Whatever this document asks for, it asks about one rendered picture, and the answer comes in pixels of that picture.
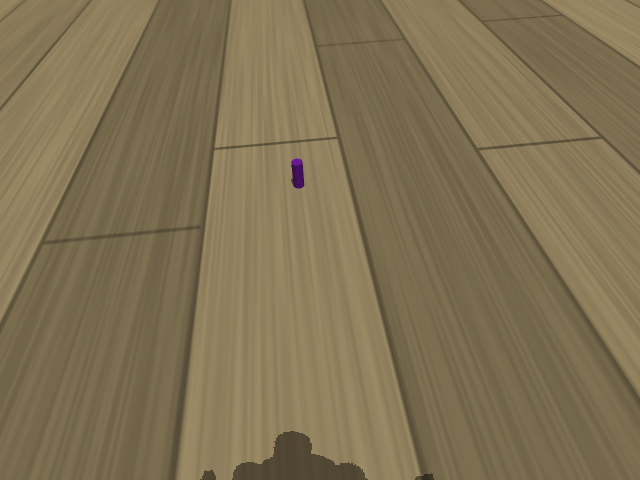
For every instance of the can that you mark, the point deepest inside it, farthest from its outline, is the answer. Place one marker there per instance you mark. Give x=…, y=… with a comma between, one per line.
x=297, y=172

